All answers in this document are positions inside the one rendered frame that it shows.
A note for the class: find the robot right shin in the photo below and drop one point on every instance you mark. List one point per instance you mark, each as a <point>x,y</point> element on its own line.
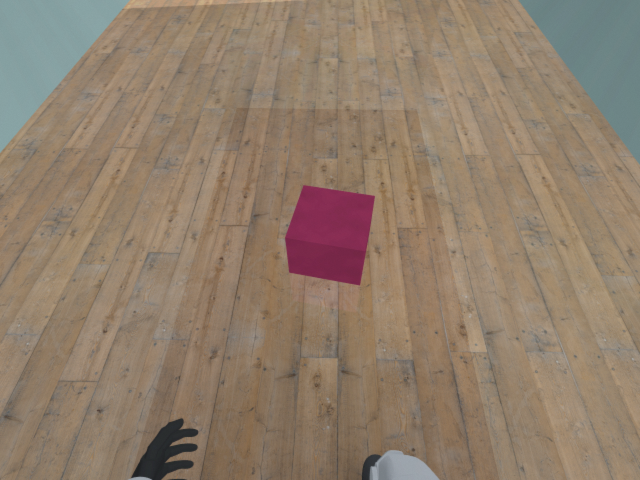
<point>389,453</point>

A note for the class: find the carton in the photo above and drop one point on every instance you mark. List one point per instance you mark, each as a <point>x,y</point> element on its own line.
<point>328,234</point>

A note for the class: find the robot left hand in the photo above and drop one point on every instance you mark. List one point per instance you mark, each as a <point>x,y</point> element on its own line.
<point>152,464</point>

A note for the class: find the right robot thigh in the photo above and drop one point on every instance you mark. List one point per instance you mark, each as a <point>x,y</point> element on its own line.
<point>401,467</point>

